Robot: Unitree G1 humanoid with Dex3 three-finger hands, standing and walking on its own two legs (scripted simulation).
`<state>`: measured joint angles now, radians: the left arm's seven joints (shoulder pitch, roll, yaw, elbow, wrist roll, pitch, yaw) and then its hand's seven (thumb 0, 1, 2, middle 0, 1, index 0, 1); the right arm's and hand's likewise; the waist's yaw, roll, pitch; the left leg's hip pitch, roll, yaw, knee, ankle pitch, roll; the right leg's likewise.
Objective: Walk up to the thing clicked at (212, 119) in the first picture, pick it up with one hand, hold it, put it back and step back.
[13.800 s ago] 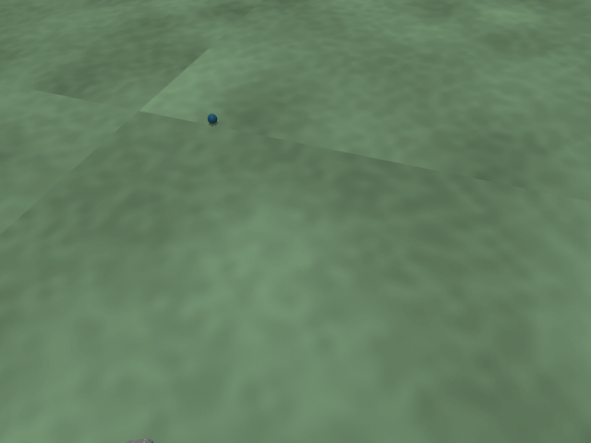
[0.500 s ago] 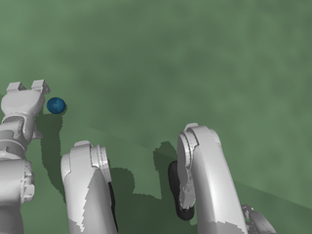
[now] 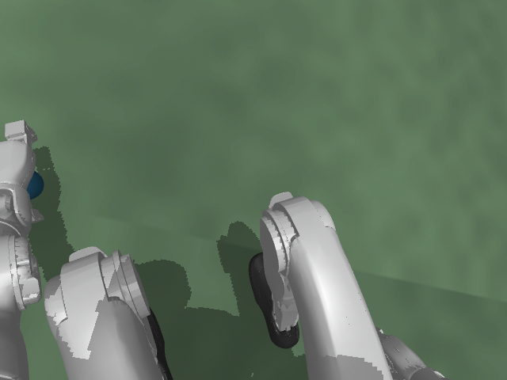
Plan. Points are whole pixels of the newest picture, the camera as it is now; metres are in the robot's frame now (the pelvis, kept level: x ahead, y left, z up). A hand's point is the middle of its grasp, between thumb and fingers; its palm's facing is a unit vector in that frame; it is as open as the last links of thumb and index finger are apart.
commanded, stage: rest palm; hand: left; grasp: from above
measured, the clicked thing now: (24, 184) +0.45 +0.30 -0.27
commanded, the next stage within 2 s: close in 0.74 s
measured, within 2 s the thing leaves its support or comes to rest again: neither
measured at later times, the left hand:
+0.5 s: hand (26, 190) +0.43 +0.29 -0.25, palm faces -0.45 -0.14 -0.88, open 14.1 cm
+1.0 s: hand (27, 194) +0.42 +0.29 -0.26, palm faces -0.47 -0.14 -0.87, open 13.6 cm
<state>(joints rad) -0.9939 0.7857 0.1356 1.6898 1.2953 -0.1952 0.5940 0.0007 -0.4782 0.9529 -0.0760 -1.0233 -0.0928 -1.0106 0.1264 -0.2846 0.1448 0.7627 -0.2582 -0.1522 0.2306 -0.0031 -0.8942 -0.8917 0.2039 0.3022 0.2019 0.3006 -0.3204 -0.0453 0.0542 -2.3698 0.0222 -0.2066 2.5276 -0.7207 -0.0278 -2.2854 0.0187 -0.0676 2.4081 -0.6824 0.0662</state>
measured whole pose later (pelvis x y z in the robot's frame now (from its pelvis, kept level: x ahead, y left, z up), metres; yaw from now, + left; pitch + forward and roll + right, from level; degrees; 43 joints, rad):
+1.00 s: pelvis +0.00 +0.01 -0.01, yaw -3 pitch +27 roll -13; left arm -0.99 0.91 0.14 1.80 1.31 -0.25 0.69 0.00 -0.41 0.91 -0.11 -1.02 -0.14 -1.00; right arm 0.07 -0.32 0.23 0.77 -0.32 -0.25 0.31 0.00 -0.90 -0.90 0.20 0.30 0.20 0.30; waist -0.35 -0.11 0.15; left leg -2.35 0.02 -0.27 2.59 -0.75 -0.02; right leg -2.24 0.04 -0.11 2.42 -0.69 0.08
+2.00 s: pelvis +0.00 +0.01 +0.00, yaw -4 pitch +27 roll -14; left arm -1.02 0.95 0.11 1.79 1.29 -0.23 0.69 0.00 0.20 0.50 -0.53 -0.74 -0.61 -0.68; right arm 0.06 -0.34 0.27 0.72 -0.31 -0.27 0.31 0.00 -0.90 -0.89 0.20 0.30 0.20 0.30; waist -0.36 -0.13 0.17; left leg -2.34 0.02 -0.28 2.58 -0.74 -0.02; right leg -2.22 0.04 -0.13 2.39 -0.67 0.08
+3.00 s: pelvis +0.00 +0.01 +0.00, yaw -2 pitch +31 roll -12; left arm -0.90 0.79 0.12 1.54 1.25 -0.20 0.56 -0.01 0.37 0.32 -0.78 -0.47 -0.92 -0.43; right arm 0.12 -0.32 0.13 0.75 -0.23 -0.19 0.30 0.00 -0.91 -0.90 0.20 0.30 0.20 0.30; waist -0.28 -0.04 0.02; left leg -2.36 0.02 -0.23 2.53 -0.73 -0.02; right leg -2.26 0.02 -0.09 2.39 -0.69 0.06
